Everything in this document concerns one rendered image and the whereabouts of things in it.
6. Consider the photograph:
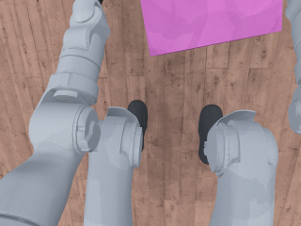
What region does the robot right forearm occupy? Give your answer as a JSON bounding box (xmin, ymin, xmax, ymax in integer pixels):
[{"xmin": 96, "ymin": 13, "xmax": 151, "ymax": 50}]
[{"xmin": 285, "ymin": 0, "xmax": 301, "ymax": 86}]

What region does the carton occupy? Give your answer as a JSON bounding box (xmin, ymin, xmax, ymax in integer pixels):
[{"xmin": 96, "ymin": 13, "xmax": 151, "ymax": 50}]
[{"xmin": 140, "ymin": 0, "xmax": 283, "ymax": 57}]

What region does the robot right upper arm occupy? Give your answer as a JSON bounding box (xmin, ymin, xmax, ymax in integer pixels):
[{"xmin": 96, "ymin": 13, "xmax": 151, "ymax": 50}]
[{"xmin": 288, "ymin": 85, "xmax": 301, "ymax": 135}]

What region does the left robot thigh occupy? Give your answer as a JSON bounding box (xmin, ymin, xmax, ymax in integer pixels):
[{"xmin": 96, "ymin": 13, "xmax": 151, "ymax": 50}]
[{"xmin": 83, "ymin": 116, "xmax": 143, "ymax": 226}]

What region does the robot left forearm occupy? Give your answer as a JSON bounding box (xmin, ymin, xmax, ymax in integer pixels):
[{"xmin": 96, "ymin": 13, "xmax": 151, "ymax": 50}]
[{"xmin": 28, "ymin": 0, "xmax": 111, "ymax": 141}]

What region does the right robot foot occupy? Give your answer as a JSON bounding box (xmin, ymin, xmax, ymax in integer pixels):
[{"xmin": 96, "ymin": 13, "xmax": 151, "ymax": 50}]
[{"xmin": 198, "ymin": 105, "xmax": 223, "ymax": 165}]

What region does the robot left upper arm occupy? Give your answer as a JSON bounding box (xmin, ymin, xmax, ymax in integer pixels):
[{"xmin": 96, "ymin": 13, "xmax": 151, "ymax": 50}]
[{"xmin": 0, "ymin": 102, "xmax": 101, "ymax": 226}]

